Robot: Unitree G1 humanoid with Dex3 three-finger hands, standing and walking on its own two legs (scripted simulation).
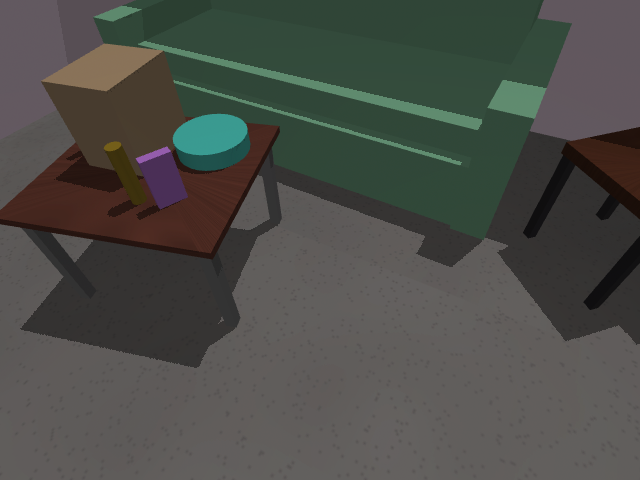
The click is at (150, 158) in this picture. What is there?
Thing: carton on end
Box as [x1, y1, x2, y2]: [135, 147, 187, 208]
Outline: 167,147 161,148 135,158 159,208 164,207 187,196 171,152
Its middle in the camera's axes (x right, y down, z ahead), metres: -0.46 -0.18 +1.13
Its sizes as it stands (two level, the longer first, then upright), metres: 0.090 0.030 0.169
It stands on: a support 0.46 m high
